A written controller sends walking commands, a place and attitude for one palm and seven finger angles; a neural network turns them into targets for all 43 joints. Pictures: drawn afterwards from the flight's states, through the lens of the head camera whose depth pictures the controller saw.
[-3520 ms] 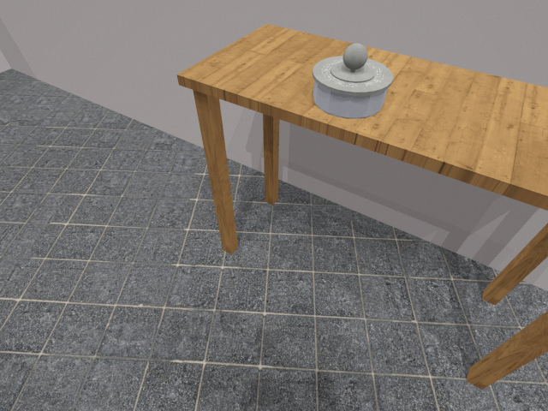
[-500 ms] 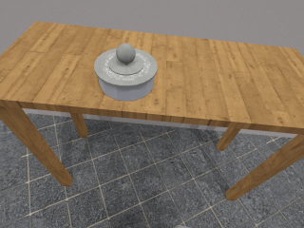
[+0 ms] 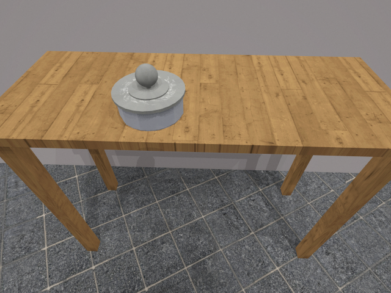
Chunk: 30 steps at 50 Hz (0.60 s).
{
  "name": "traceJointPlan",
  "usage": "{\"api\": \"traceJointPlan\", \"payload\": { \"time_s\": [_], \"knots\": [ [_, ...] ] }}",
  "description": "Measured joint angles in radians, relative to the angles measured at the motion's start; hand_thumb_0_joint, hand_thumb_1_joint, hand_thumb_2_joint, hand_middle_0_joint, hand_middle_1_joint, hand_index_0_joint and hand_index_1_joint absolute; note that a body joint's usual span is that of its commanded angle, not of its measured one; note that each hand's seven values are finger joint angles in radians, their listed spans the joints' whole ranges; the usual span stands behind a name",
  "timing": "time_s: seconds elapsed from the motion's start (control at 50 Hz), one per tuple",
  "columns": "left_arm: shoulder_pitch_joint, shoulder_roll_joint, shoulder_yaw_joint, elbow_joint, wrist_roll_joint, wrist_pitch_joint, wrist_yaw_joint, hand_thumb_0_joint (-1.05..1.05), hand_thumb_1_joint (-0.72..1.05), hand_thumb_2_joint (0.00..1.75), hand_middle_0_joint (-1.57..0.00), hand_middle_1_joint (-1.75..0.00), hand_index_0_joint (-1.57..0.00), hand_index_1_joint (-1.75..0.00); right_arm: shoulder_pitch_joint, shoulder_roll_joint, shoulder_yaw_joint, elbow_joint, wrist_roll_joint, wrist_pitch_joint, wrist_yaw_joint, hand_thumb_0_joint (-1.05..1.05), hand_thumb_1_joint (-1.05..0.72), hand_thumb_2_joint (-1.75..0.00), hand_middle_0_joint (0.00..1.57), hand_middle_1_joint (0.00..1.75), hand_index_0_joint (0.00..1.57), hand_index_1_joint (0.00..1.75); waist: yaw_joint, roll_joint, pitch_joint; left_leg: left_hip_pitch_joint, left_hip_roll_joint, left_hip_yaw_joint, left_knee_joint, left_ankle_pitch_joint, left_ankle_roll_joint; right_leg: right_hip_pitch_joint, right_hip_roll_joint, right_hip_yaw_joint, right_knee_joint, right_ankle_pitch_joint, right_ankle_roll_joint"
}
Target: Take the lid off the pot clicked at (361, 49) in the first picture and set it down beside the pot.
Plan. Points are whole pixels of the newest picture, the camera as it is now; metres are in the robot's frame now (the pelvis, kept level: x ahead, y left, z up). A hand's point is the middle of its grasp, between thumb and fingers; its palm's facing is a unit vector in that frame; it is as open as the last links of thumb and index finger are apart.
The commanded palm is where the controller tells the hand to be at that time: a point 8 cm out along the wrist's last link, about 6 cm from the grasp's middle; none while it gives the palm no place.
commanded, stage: come to a stop and stand still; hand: left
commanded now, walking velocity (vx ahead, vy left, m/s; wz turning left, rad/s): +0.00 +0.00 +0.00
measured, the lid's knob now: (146, 75) +0.55 +0.14 +0.18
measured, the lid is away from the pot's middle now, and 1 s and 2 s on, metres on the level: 0.00 0.00 0.00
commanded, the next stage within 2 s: look again from close up in 0.10 s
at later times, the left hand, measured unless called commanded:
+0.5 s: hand out of the picture +0.01 +0.19 -0.17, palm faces +0.03 -0.98 -0.20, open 7.4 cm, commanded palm none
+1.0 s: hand out of the picture +0.00 +0.19 -0.17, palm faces +0.04 -0.98 -0.19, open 7.4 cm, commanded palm none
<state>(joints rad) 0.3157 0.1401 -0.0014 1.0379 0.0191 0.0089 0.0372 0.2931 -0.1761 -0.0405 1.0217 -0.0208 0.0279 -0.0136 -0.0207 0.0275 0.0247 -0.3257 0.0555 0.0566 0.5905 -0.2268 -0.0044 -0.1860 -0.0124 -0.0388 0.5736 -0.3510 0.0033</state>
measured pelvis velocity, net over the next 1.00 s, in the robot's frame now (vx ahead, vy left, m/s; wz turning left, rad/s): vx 0.00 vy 0.02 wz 0.00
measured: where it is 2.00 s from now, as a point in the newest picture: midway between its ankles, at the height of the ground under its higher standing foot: outside the picture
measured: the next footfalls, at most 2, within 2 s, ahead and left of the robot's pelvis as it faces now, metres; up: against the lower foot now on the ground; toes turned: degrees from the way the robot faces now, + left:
right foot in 1.84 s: +0.13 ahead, -0.09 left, +0.00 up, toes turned -2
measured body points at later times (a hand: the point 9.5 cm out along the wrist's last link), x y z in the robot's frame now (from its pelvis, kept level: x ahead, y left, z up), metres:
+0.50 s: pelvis +0.00 +0.01 +0.00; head +0.01 +0.02 +0.45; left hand +0.01 +0.24 -0.16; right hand +0.02 -0.22 -0.15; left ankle +0.06 +0.12 -0.73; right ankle -0.02 -0.12 -0.73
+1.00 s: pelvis +0.00 +0.02 +0.01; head +0.02 +0.03 +0.46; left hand +0.00 +0.25 -0.15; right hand +0.05 -0.22 -0.14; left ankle +0.06 +0.12 -0.73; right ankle -0.02 -0.12 -0.73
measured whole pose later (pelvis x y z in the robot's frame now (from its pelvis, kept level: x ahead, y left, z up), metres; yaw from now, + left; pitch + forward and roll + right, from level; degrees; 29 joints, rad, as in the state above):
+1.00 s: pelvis +0.00 +0.02 +0.01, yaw +0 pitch -1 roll -1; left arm 0.31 0.17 0.01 1.04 0.02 0.00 0.03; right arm 0.21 -0.16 -0.03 1.06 -0.01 0.00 -0.02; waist 0.01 -0.02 0.04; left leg -0.31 0.02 0.07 0.51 -0.19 0.02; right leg -0.17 -0.04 -0.03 0.49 -0.31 0.03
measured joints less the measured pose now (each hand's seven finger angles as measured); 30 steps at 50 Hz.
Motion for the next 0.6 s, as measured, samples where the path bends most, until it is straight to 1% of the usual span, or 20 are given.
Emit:
{"api": "traceJointPlan", "payload": {
  "time_s": [0.1,0.24,0.4,0.6],
  "knots": [
    [-0.009,0.011,0.007,-0.019,-0.001,0.000,0.002,0.01,0.91,0.90,-0.20,-0.30,-0.20,-0.30,0.024,0.021,0.007,0.008,0.000,-0.005,0.001,0.01,-0.91,-0.90,0.19,0.29,0.20,0.30,-0.001,-0.015,-0.006,-0.004,-0.003,0.001,0.009,-0.001,0.001,-0.009,-0.003,0.002,0.020,-0.007,0.000],
    [-0.020,0.032,0.019,-0.044,-0.002,-0.002,0.003,0.00,0.91,0.90,-0.20,-0.30,-0.20,-0.30,0.027,0.041,0.014,0.016,-0.001,-0.004,0.000,0.01,-0.91,-0.90,0.19,0.29,0.20,0.30,0.002,-0.021,-0.002,-0.020,-0.006,-0.002,-0.002,0.010,0.006,-0.023,-0.006,-0.003,0.009,0.004,0.004],
    [-0.010,0.040,0.023,-0.038,-0.002,-0.004,0.001,0.00,0.91,0.90,-0.20,-0.30,-0.20,-0.30,0.001,0.033,0.012,0.025,0.003,-0.011,-0.001,0.01,-0.92,-0.90,0.20,0.29,0.20,0.30,0.012,-0.031,0.012,-0.017,-0.010,0.003,-0.022,0.020,0.011,-0.020,-0.009,0.001,-0.013,0.017,0.010],
    [0.005,0.031,0.016,-0.013,0.000,-0.004,-0.004,0.00,0.91,0.90,-0.20,-0.30,-0.20,-0.30,-0.049,0.018,0.010,0.024,0.007,-0.017,-0.002,0.01,-0.92,-0.90,0.19,0.29,0.20,0.30,0.024,-0.044,0.019,-0.004,-0.015,0.010,-0.045,0.027,0.016,-0.008,-0.014,0.008,-0.041,0.030,0.018]
  ]
}}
